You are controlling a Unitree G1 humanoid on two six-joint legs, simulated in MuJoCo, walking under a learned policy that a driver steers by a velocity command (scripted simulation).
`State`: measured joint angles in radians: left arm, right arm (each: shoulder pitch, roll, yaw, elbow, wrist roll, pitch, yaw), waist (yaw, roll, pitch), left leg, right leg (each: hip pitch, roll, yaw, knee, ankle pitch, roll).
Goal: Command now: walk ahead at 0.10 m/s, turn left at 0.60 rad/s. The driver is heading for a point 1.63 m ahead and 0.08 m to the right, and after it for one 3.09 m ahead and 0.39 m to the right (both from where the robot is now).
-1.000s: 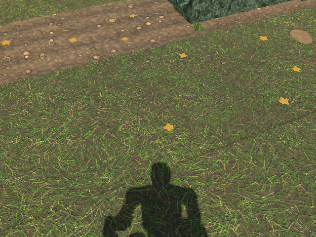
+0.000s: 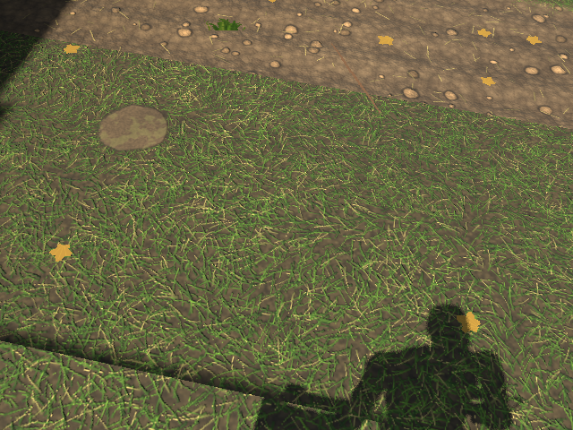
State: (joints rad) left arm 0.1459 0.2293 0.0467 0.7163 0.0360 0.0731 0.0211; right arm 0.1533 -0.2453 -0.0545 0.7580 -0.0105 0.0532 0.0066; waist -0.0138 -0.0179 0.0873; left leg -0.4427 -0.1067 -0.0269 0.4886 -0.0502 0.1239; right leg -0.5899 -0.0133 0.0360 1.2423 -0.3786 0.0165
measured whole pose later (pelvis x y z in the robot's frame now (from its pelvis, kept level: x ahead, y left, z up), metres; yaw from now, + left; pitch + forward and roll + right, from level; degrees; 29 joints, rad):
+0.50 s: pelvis +0.02 -0.02 +0.02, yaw +8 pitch +1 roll +1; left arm 0.51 0.25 0.05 0.87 0.01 -0.04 -0.01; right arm 0.22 -0.25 -0.07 0.79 -0.04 0.03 0.05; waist 0.05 0.04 -0.04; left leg -0.67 -0.02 -0.13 1.02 -0.06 -0.01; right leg -0.06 0.00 -0.07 0.33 -0.29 -0.05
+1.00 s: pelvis +0.22 +0.09 +0.02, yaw +9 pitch +0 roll +0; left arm 0.21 0.27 0.05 0.84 0.03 -0.01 -0.04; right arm 0.39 -0.22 -0.03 0.96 0.00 -0.07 0.00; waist -0.01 -0.04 0.04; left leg -0.03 -0.09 0.05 0.25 -0.22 0.10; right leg -0.61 -0.09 -0.01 0.85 -0.10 -0.03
